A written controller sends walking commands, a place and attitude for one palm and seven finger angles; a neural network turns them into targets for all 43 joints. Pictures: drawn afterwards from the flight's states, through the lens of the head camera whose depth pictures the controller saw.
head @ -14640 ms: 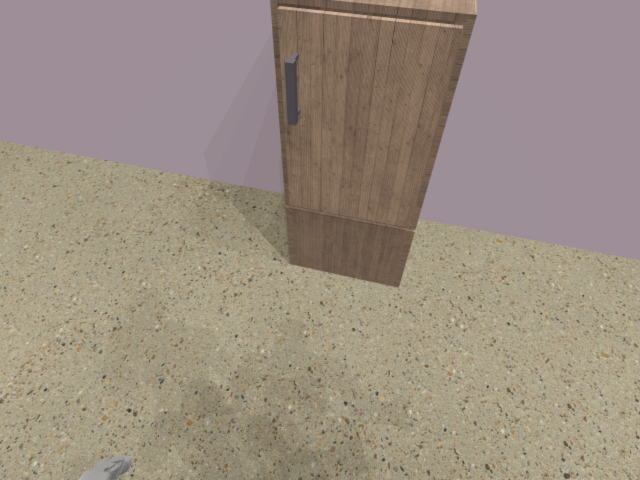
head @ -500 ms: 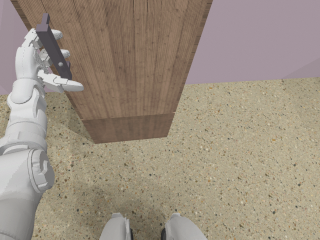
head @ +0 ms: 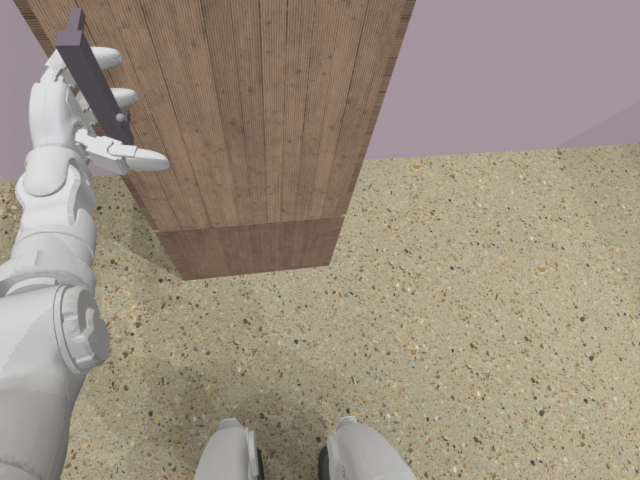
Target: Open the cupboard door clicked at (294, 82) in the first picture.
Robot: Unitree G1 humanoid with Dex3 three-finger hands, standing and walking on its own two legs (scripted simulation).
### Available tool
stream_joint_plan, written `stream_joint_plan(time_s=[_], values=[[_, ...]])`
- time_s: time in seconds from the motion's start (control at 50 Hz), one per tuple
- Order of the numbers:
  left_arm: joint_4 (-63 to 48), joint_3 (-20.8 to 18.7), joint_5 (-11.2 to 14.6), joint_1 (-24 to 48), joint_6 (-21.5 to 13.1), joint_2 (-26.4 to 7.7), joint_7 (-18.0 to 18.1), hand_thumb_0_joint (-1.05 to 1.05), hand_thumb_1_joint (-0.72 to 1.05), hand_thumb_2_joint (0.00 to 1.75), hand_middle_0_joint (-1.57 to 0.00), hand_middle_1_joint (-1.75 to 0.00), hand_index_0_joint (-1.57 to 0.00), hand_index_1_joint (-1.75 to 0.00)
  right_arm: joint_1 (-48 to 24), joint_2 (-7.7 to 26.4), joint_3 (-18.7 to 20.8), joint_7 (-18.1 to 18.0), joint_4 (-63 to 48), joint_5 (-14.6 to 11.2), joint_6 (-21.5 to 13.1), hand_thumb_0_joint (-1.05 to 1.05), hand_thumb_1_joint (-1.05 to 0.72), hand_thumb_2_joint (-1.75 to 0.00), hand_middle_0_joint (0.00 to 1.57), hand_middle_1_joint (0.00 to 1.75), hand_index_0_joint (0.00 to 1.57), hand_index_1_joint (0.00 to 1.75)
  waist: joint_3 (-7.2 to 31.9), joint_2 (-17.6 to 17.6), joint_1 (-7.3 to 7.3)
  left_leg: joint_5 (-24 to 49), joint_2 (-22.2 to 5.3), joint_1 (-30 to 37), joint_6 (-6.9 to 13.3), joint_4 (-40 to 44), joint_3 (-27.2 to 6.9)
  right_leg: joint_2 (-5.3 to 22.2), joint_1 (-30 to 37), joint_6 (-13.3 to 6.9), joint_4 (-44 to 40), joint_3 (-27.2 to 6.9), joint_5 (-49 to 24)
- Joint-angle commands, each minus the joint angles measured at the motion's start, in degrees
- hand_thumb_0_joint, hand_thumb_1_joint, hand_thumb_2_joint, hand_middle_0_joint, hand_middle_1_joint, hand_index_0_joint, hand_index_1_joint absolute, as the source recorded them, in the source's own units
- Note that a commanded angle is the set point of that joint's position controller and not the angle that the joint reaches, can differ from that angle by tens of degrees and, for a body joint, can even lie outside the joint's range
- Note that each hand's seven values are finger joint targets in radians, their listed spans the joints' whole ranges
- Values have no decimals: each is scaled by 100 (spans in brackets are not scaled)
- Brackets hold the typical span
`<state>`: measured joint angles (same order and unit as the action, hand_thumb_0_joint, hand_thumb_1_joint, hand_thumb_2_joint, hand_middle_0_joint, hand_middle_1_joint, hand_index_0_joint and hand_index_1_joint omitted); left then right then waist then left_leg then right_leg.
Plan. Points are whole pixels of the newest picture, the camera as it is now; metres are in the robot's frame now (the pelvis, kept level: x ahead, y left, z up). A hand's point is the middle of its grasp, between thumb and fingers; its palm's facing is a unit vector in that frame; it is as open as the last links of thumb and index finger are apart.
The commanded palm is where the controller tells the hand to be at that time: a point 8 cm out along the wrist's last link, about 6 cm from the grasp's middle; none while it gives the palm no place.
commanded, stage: slide the fingers in behind the handle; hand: left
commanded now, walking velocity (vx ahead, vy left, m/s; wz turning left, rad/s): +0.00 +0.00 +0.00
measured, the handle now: (102, 86) +0.58 +0.21 +0.08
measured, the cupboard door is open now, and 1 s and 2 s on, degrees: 0 0 33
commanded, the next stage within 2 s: close the thumb around the handle in 0.20 s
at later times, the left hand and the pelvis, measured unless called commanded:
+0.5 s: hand (121, 115) +0.53 +0.18 +0.09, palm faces +0.05 -1.00 +0.00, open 12.8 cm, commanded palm +0.51 +0.22 +0.08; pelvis +0.01 +0.01 +0.00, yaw +0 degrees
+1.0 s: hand (118, 117) +0.53 +0.18 +0.09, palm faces +0.06 -1.00 +0.00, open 5.7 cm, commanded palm +0.50 +0.22 +0.08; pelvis +0.01 +0.00 +0.00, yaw +0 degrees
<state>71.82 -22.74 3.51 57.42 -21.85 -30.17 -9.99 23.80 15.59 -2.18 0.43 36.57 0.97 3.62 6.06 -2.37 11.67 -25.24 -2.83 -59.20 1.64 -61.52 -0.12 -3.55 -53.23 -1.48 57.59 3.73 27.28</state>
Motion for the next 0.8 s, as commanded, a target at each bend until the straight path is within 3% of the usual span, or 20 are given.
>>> stream_joint_plan(time_s=[0.0, 0.06, 0.12, 0.16, 0.2, 0.24, 0.28, 0.32, 0.38, 0.44, 0.46, 0.52, 0.56, 0.6, 0.62, 0.7, 0.78], values=[[-1316, -16, 74, 2685, -427, -1270, 28, 0, -50, 30, -30, -120, -30, -120, 1067, 1014, 393, -69, -187, 3, -92, 0, -90, -90, 20, 30, 20, 30, 2817, -706, 94, 2070, 110, 2737, 67, 480, -417, -59, 520, 58, -753, -249, -1851], [-1285, -61, 85, 2826, -457, -1342, 17, 0, -50, 30, -30, -120, -30, -120, 1124, 1032, 400, -77, -148, 7, -105, 0, -90, -90, 20, 30, 20, 30, 2796, -596, 143, 2005, 112, 2636, 85, 467, -420, -61, 551, 71, -748, -266, -1830], [-1379, -31, 85, 2646, -469, -1257, -3, 0, -50, 30, -30, -120, -30, -120, 1128, 1019, 413, -62, -155, 13, -97, 0, -90, -90, 20, 30, 20, 30, 2966, -865, 38, 2247, 96, 2937, 32, 513, -454, -65, 506, 29, -716, -207, -1893], [-1599, 102, 89, 2822, -527, -1098, 14, 0, -50, 30, -30, -120, -30, -120, 1142, 1005, 426, -47, -124, 31, -94, 0, -90, -90, 20, 30, 20, 30, 3145, -1054, 83, 2486, 67, 3261, 11, 484, -513, -71, 327, 23, -679, -178, -1948], [-1355, 141, 113, 2668, -462, -962, 40, 0, -50, 30, -30, -120, -30, -120, 1144, 1007, 428, -32, -92, 29, -89, 0, -90, -90, 20, 30, 20, 30, 2819, -782, 118, 2339, 65, 3084, 16, 503, -507, -85, 296, 38, -733, -153, -1856], [-1412, -132, 96, 2621, -466, -1294, 78, 0, -50, 30, -30, -120, -30, -120, 1189, 1046, 433, -40, -107, 39, -75, 0, -90, -90, 20, 30, 20, 30, 2895, -734, 40, 2402, 80, 3011, 34, 503, -493, -86, 470, 19, -706, -173, -1958], [-1417, -65, 66, 2653, -448, -1247, 104, 0, -50, 30, -30, -120, -30, -120, 1162, 1023, 427, -42, -124, 30, -64, 0, -90, -90, 20, 30, 20, 30, 2894, -722, 52, 2381, 83, 2969, 29, 522, -487, -69, 502, 34, -706, -175, -1989], [-1359, 142, 54, 2619, -439, -970, 116, 0, -39, 35, -31, -121, -31, -121, 1140, 999, 424, -19, -119, 30, -61, 0, -90, -90, 20, 30, 20, 30, 2719, -716, 98, 2302, 86, 2990, 21, 544, -490, -73, 377, 34, -742, -150, -1881], [-1496, 77, 54, 2563, -508, -1018, 138, 0, -22, 42, -32, -123, -32, -123, 1130, 1002, 440, -5, -139, 38, -62, 0, -90, -90, 20, 30, 20, 30, 2921, -848, 25, 2533, 86, 3159, 5, 521, -504, -76, 400, 17, -697, -155, -2003], [-1466, 190, 74, 2671, -531, -851, 137, 0, -5, 49, -33, -125, -33, -125, 1143, 983, 436, 1, -119, 48, -58, 0, -90, -90, 20, 30, 20, 30, 2809, -747, 103, 2496, 93, 3118, 19, 516, -511, -84, 380, 21, -692, -142, -2000], [-1329, 46, 65, 2478, -506, -996, 143, 0, 0, 52, -34, -125, -34, -125, 1115, 1011, 446, -1, -121, 43, -54, 0, -90, -90, 20, 30, 20, 30, 2806, -695, 38, 2398, 92, 3053, 12, 520, -490, -77, 409, 27, -715, -151, -1952], [-1359, 42, 74, 2440, -467, -1051, 119, 0, 17, 59, -35, -127, -35, -127, 1099, 1013, 439, -11, -173, 23, -31, 0, -90, -90, 20, 30, 20, 30, 2780, -550, 46, 2366, 111, 2918, 35, 558, -453, -72, 598, 39, -736, -176, -2048], [-1463, -7, 61, 2402, -509, -1091, 122, 0, 28, 64, -36, -128, -36, -128, 1080, 995, 440, -13, -192, 23, -22, 0, -90, -90, 20, 30, 20, 30, 2920, -757, -33, 2568, 118, 3025, 17, 525, -442, -61, 612, 25, -681, -182, -2194], [-1531, 122, 47, 2472, -534, -943, 135, 0, 40, 68, -36, -130, -36, -130, 1062, 977, 444, 0, -179, 26, -22, 0, -90, -90, 20, 30, 20, 30, 2900, -833, -8, 2552, 97, 3143, -3, 515, -478, -67, 453, 20, -676, -160, -2071], [-1458, 186, 43, 2512, -528, -858, 150, 0, 45, 71, -37, -130, -37, -130, 1056, 975, 447, 4, -165, 28, -19, 0, -90, -90, 20, 30, 20, 30, 2756, -704, 67, 2444, 88, 3096, 2, 532, -492, -75, 392, 31, -711, -146, -1984], [-1372, -7, 98, 2488, -511, -1105, 136, 0, 68, 80, -38, -133, -38, -133, 1064, 1008, 433, -24, -157, 12, -21, 0, -90, -90, 20, 30, 20, 30, 2752, -513, 43, 2281, 124, 2814, 42, 531, -439, -70, 647, 42, -731, -206, -2043], [-1553, -67, 84, 2461, -576, -1185, 109, 0, 90, 90, -40, -135, -40, -135, 1057, 993, 443, -23, -157, 18, -30, 0, -90, -90, 20, 30, 20, 30, 2988, -726, -41, 2476, 118, 3013, 24, 513, -442, -64, 684, 27, -696, -214, -2167]])
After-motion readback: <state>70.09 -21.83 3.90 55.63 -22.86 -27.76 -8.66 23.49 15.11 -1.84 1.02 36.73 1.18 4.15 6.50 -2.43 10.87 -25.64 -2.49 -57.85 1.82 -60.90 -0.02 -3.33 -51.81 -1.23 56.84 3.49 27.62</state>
